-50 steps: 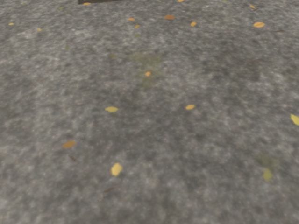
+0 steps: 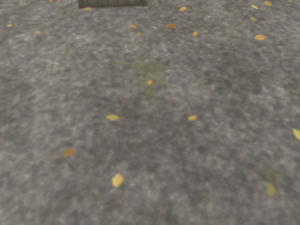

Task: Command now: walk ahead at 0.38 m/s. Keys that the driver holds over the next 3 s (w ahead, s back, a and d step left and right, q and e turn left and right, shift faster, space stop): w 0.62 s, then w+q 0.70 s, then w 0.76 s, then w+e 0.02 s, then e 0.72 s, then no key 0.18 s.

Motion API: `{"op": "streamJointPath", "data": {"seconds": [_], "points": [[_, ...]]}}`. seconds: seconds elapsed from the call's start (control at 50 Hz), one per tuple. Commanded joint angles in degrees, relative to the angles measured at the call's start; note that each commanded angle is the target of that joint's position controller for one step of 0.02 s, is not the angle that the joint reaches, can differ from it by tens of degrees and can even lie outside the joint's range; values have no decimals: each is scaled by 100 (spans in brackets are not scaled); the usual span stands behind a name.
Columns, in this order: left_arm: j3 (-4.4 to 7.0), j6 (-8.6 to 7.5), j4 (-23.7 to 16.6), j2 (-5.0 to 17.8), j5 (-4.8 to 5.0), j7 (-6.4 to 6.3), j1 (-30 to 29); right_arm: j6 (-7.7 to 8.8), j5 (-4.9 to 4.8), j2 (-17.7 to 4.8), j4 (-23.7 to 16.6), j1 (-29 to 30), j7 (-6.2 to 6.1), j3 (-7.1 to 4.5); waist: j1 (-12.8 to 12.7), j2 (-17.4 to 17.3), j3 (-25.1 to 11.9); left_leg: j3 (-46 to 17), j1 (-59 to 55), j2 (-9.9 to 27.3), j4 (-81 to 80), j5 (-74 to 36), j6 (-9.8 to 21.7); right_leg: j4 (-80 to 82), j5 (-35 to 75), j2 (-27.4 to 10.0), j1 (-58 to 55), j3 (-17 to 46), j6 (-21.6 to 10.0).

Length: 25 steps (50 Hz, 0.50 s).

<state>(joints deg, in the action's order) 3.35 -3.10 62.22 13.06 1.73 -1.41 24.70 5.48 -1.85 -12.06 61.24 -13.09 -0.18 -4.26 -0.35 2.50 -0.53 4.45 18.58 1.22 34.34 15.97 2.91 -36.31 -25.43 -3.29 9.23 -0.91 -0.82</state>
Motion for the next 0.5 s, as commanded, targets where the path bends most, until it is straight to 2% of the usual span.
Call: {"op": "streamJointPath", "data": {"seconds": [0.02,0.04,0.06,0.08,0.1,0.12,0.16,0.22,0.28,0.34,0.38,0.4,0.44,0.46,0.48,0.5], "points": [[-89,-296,-753,-79,85,34,-634,133,190,-1112,439,-2367,45,-175,758,-1946,-158,-5050,-2675,2363,-2649,1900,1501,-3725,-530,457,3785,524,-270],[-61,-365,-844,139,186,79,-818,219,141,-828,274,-1725,69,-65,497,-1229,386,-4560,-2359,2329,-2561,2138,1377,-4175,-30,79,4356,696,-440],[-28,-402,-864,323,148,109,-925,247,122,-557,123,-1228,113,39,344,-811,585,-3628,-2049,1985,-2501,1647,1101,-4098,637,-175,4327,620,-534],[20,-412,-817,376,59,89,-918,231,147,-537,4,-847,154,87,168,-571,585,-2915,-1740,1697,-2552,901,892,-3714,1129,-346,4052,564,-548],[78,-386,-795,482,-2,89,-911,208,164,-459,-45,-744,164,126,78,-622,604,-2303,-1508,1448,-2599,180,741,-3293,1380,-470,3709,510,-511],[110,-335,-751,504,-8,113,-886,170,177,-323,-13,-861,148,172,61,-683,572,-1837,-1419,1232,-2641,-359,637,-3039,1544,-495,3454,407,-458],[99,-239,-782,337,-28,145,-1057,141,193,-404,78,-1262,72,178,100,-662,567,-1386,-1479,1107,-2670,-1354,683,-2678,1787,-462,3445,201,-303],[48,-202,-1105,191,-60,161,-1886,92,218,-586,30,-1431,-38,162,215,-525,682,-1106,-1578,1111,-2763,-1941,747,-1635,2272,-420,3719,117,-135],[-17,-230,-1345,130,-26,231,-2649,59,196,-672,-53,-1534,-98,143,391,-630,789,-821,-1479,1014,-2943,-1819,704,-468,2856,-215,3337,-95,-90],[-53,-255,-1508,166,5,324,-3134,34,133,-681,5,-1796,-108,111,487,-641,951,-695,-1814,1140,-2923,-1824,720,124,2969,-100,3229,-162,-168],[-65,-296,-1631,203,15,399,-3345,-1,107,-702,28,-1832,-116,77,447,-667,998,-637,-2205,1287,-2742,-2140,686,404,2818,-70,3225,-134,-303],[-55,-320,-1669,254,15,433,-3354,-22,105,-745,19,-1794,-118,51,379,-696,942,-592,-2393,1344,-2571,-2508,648,518,2662,-20,3104,-157,-386],[58,-351,-1616,513,9,448,-2916,-64,131,-910,-46,-1620,-121,-8,35,-927,483,-510,-2649,1387,-1881,-4388,532,561,2282,283,2223,-339,-572],[174,-352,-1442,736,14,424,-2224,-105,154,-971,-76,-1504,-114,-28,-350,-1063,23,-394,-2621,1292,-1054,-5407,448,541,2160,509,1312,-478,-709],[319,-327,-1116,1006,22,379,-1142,-132,172,-931,-147,-1364,-100,-1,-860,-1066,-588,-237,-2020,1038,209,-5495,271,550,2291,505,-189,-412,-892],[438,-284,-896,1501,-71,302,-75,-111,257,-696,-313,-1392,-71,101,-1087,-247,-1473,-84,-476,615,2215,-3279,94,439,2033,-781,-2112,1150,-1275]]}}
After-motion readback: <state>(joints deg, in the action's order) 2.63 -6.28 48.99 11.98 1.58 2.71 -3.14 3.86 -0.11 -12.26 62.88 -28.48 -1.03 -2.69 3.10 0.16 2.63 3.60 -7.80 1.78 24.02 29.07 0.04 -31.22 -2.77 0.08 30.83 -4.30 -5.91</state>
